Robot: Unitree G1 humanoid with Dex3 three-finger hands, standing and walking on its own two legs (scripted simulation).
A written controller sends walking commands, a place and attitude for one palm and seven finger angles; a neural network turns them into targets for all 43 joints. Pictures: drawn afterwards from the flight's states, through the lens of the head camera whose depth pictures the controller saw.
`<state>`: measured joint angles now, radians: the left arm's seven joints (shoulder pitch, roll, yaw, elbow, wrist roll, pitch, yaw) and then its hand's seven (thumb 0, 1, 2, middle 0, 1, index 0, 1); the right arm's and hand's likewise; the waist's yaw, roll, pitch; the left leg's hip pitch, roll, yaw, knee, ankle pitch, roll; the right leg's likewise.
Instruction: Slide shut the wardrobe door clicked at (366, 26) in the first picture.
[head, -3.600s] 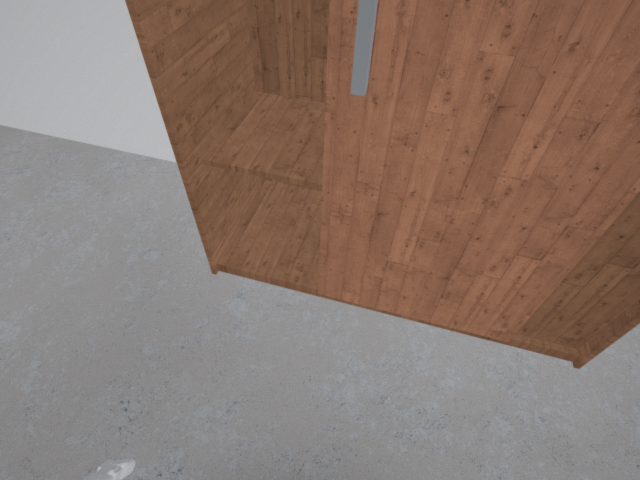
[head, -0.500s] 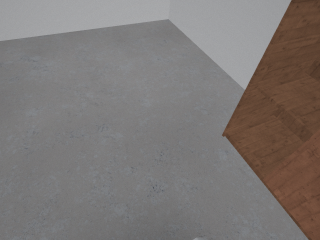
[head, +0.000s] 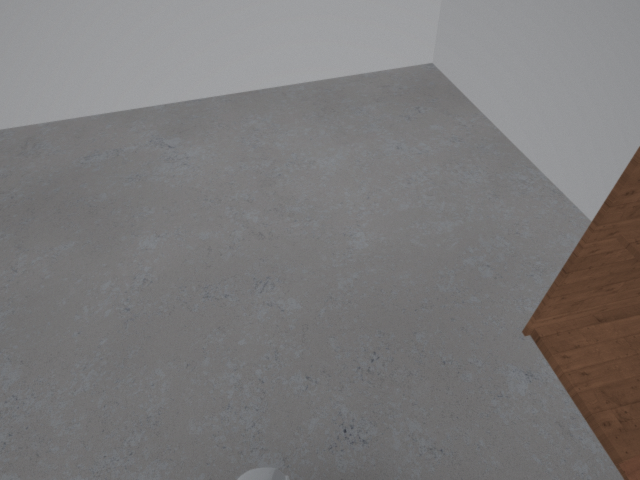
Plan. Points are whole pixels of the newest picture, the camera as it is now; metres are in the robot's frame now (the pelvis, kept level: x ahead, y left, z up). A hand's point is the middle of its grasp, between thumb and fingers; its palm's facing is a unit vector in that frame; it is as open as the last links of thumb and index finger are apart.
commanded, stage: walk to a spot facing it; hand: right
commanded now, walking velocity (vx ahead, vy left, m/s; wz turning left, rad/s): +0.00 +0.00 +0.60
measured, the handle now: out of the picture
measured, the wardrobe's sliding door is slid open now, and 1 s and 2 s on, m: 0.41 0.41 0.41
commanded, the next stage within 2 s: turn to face it in 0.42 s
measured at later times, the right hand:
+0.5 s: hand (391, 379) +0.32 -0.10 -0.17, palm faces -0.30 +0.93 -0.21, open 7.3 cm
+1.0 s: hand (452, 409) +0.27 -0.19 -0.17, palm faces -0.15 +0.97 -0.20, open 7.3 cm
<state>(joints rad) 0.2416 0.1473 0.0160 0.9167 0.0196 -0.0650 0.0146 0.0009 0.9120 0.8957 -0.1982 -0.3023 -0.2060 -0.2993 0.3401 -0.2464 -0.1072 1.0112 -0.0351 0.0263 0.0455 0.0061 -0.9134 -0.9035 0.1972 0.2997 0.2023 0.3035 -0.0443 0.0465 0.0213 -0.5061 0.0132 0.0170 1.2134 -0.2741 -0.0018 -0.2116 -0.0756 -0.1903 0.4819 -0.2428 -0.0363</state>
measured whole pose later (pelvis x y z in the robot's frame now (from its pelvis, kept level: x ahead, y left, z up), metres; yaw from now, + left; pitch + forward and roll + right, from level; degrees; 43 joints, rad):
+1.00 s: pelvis +0.18 -0.01 +0.00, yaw +12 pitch +2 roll +2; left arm 0.25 0.18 0.04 0.97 0.02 0.02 0.01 0.00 0.93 0.90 -0.20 -0.30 -0.21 -0.30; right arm 0.23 -0.21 -0.07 0.98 -0.02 0.04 -0.01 0.00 -0.91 -0.90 0.20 0.30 0.20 0.30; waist 0.01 0.00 0.04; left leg -0.41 0.03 0.02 0.95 -0.44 -0.05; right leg -0.31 0.00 0.02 0.45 -0.17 -0.05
